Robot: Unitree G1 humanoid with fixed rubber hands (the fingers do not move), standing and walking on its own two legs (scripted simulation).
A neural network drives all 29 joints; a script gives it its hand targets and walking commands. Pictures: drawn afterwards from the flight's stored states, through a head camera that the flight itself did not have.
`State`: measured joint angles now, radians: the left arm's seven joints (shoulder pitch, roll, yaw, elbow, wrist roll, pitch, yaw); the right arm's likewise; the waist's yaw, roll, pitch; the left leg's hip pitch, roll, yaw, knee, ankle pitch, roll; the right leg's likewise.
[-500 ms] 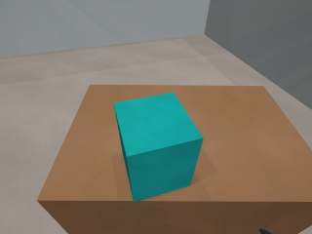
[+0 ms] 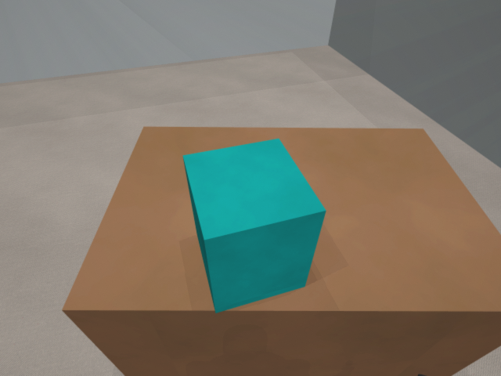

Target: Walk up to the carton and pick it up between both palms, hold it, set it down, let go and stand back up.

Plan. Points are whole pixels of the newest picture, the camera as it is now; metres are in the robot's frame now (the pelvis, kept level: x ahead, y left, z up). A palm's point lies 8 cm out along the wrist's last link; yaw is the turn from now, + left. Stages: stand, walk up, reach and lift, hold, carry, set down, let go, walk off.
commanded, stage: stand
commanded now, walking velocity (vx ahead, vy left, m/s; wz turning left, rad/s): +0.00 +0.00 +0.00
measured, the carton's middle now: (247, 225) +0.42 +0.04 -0.02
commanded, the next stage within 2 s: none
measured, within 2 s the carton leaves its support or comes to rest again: neither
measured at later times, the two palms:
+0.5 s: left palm out of the picture +0.03 +0.25 -0.14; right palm out of the picture +0.09 -0.28 -0.10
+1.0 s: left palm out of the picture +0.03 +0.25 -0.14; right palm out of the picture +0.09 -0.28 -0.10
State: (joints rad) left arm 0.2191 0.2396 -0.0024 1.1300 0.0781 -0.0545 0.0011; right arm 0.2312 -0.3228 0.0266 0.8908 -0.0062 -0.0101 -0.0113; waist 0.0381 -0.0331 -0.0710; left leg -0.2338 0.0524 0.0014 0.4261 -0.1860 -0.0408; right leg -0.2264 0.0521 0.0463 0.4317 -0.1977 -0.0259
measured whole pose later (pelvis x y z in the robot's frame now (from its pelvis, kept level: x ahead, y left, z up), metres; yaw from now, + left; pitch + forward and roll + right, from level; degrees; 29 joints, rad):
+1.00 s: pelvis +0.00 +0.00 +0.00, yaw +0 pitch -1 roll +0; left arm 0.20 0.24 0.00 1.15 0.08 -0.05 0.00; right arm 0.23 -0.32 0.03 0.90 0.00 -0.01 -0.01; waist 0.04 -0.02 -0.04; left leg -0.23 0.05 0.00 0.43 -0.18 -0.04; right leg -0.23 0.05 0.05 0.43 -0.20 -0.03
